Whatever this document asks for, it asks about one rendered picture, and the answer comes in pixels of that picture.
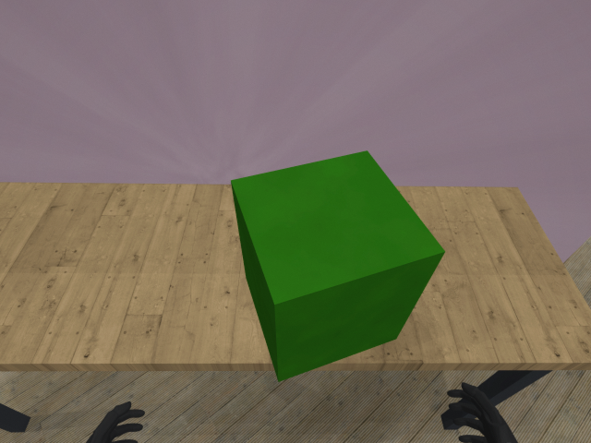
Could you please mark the left robot hand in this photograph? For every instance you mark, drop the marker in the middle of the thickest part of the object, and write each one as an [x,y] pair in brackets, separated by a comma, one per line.
[108,429]

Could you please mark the carton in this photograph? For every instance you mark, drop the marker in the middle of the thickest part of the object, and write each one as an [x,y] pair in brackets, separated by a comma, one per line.
[335,259]

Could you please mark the right robot hand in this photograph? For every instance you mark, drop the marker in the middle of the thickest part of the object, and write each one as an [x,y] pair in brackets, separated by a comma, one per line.
[490,423]

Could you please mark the table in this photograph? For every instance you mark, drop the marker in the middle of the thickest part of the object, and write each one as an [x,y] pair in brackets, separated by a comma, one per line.
[151,277]

